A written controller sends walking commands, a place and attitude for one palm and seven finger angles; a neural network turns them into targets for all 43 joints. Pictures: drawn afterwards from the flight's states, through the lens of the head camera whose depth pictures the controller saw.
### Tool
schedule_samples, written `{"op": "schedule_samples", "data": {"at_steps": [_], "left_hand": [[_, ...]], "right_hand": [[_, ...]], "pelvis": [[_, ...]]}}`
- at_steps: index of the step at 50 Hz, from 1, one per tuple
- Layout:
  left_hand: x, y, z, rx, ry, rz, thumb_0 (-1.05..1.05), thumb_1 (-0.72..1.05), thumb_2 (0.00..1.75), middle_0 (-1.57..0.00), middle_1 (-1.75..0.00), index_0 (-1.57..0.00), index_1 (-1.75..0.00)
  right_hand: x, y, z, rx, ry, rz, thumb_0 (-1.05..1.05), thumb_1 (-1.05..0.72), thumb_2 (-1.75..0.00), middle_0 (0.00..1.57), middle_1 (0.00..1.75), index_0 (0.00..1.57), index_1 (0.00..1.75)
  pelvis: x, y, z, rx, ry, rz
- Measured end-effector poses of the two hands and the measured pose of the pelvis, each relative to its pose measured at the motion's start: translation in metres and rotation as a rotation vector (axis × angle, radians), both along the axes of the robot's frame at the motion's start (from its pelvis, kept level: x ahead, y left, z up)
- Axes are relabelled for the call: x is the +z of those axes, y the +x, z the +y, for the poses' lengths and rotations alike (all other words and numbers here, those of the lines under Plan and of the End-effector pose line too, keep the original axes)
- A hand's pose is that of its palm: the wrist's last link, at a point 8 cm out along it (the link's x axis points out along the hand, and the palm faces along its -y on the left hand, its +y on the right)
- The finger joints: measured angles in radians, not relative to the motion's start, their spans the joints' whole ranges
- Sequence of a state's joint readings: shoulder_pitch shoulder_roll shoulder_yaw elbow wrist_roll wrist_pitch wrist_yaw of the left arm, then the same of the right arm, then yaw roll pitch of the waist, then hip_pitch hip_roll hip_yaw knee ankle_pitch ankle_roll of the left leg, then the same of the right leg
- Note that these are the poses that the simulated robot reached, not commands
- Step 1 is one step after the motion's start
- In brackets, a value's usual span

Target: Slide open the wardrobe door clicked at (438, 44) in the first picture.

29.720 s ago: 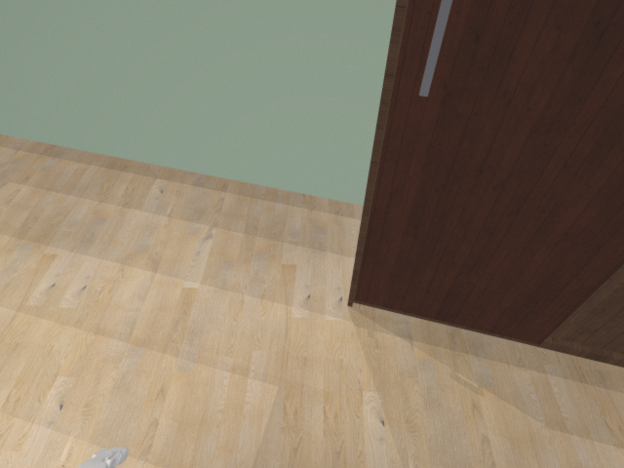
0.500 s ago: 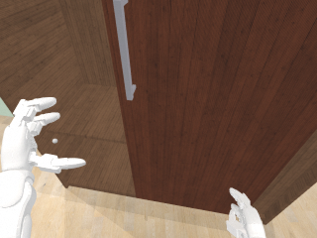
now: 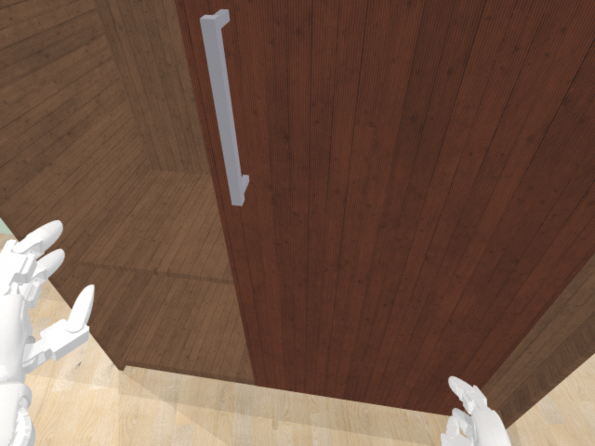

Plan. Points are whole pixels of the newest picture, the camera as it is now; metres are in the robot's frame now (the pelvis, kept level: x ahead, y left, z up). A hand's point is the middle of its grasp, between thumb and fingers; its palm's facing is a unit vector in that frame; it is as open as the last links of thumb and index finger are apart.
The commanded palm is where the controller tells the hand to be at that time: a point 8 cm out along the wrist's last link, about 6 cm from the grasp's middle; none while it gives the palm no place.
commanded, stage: draw the hand back to the body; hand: left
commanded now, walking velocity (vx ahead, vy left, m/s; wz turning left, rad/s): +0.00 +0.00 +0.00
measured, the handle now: (231, 119) +0.45 +0.16 +0.25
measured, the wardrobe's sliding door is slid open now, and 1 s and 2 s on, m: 0.48 0.48 0.48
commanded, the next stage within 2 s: step back with the hand held close in 0.38 s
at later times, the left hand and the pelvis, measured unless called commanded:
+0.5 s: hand (74, 323) +0.18 +0.26 +0.15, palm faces +0.47 -0.80 -0.36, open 7.4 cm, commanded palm +0.13 +0.29 +0.17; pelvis +0.00 -0.01 +0.00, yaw +0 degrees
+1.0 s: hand (22, 363) +0.13 +0.29 +0.15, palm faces +0.43 -0.77 -0.47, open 7.4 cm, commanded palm +0.08 +0.31 +0.17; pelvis -0.07 +0.02 -0.01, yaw +0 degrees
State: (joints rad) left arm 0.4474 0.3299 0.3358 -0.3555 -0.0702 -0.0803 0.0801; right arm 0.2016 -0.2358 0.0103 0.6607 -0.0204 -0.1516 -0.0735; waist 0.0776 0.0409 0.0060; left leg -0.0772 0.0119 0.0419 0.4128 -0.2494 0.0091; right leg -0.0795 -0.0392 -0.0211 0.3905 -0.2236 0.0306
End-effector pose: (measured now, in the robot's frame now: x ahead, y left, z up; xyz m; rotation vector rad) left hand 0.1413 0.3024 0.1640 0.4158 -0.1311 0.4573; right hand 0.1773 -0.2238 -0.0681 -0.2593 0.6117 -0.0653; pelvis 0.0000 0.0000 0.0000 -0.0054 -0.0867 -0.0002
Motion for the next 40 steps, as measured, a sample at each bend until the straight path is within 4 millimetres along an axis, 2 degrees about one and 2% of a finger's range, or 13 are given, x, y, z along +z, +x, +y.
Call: {"op": "schedule_samples", "data": {"at_steps": [7, 14, 24, 32, 36, 40], "left_hand": [[-0.001, -0.009, 0.0, 0.038, -0.009, 0.002, 0.01, 0.78, 0.85, -0.21, -0.36, -0.21, -0.36], [0.002, -0.006, -0.002, 0.042, -0.01, -0.009, 0.01, 0.86, 0.89, -0.21, -0.32, -0.21, -0.31], [0.005, -0.007, -0.007, 0.021, 0.003, -0.007, 0.01, 0.88, 0.9, -0.21, -0.3, -0.21, -0.3], [0.015, -0.002, 0.002, 0.012, 0.077, -0.051, 0.01, 0.89, 0.9, -0.21, -0.3, -0.21, -0.3], [0.01, 0.0, -0.003, -0.048, 0.098, -0.014, 0.01, 0.89, 0.9, -0.21, -0.3, -0.21, -0.3], [0.005, -0.007, -0.004, -0.103, 0.12, 0.028, 0.01, 0.89, 0.9, -0.21, -0.3, -0.21, -0.3]], "right_hand": [[0.004, 0.014, 0.005, 0.031, -0.001, -0.025, 0.01, -0.9, -0.9, 0.21, 0.3, 0.21, 0.3], [0.002, 0.013, 0.012, 0.047, 0.018, -0.02, 0.01, -0.9, -0.9, 0.21, 0.3, 0.21, 0.3], [-0.005, -0.001, 0.008, 0.027, 0.028, 0.012, 0.01, -0.9, -0.9, 0.21, 0.3, 0.21, 0.3], [-0.005, -0.013, -0.004, -0.007, -0.002, 0.054, 0.01, -0.9, -0.9, 0.21, 0.3, 0.21, 0.3], [-0.003, -0.023, -0.01, -0.055, -0.014, 0.058, 0.01, -0.9, -0.9, 0.21, 0.3, 0.21, 0.3], [-0.001, -0.036, -0.011, -0.104, -0.018, 0.063, 0.01, -0.9, -0.9, 0.21, 0.3, 0.21, 0.3]], "pelvis": [[0.0, 0.001, -0.002, 0.011, -0.003, -0.003], [0.0, -0.001, -0.005, 0.013, -0.001, -0.005], [0.0, -0.003, -0.007, 0.008, 0.0, -0.012], [0.0, -0.014, -0.005, 0.005, -0.013, 0.043], [-0.001, -0.022, 0.003, -0.008, -0.008, 0.072], [-0.003, -0.031, 0.009, -0.017, -0.001, 0.084]]}}
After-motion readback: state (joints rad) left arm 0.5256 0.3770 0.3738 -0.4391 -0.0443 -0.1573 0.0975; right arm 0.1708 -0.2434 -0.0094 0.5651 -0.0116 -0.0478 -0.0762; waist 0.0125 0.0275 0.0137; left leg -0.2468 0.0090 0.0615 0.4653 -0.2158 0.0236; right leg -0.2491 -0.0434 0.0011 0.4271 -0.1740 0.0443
